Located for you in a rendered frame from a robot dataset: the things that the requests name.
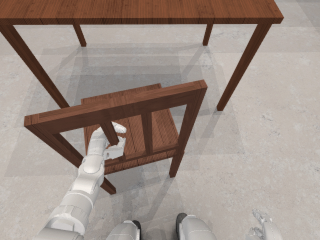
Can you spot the left robot shin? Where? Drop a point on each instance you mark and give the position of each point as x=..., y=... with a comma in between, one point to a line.
x=128, y=221

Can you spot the robot right thigh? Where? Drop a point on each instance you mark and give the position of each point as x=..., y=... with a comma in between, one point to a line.
x=195, y=229

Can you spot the left robot upper arm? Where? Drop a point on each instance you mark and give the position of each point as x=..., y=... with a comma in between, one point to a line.
x=48, y=233

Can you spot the chair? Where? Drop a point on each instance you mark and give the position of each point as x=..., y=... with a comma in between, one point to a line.
x=151, y=134

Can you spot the left robot hand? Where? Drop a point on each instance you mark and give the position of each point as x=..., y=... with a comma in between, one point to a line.
x=99, y=142

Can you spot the table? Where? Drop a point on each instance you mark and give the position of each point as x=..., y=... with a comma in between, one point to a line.
x=264, y=13

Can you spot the right robot hand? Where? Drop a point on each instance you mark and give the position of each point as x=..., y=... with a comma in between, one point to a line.
x=270, y=230

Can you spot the robot left forearm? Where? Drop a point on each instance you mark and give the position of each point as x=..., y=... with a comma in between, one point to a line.
x=73, y=212

